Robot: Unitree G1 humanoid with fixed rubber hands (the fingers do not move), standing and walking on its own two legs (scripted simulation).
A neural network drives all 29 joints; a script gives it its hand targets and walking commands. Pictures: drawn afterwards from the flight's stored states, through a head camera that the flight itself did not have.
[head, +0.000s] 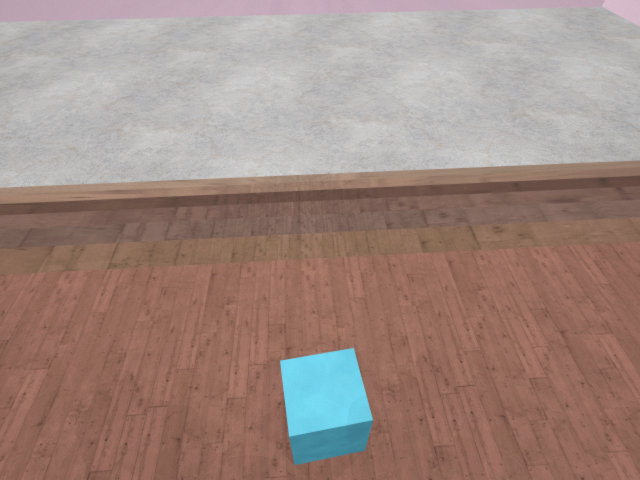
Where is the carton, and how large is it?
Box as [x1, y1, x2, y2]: [280, 348, 372, 464]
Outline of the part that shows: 353,348 280,361 288,431 294,464 364,450 372,418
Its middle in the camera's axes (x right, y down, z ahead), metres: +0.01 +0.47 +1.10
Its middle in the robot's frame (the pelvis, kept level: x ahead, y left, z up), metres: +0.48 +0.01 -0.65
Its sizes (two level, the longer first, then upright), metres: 0.210 0.200 0.250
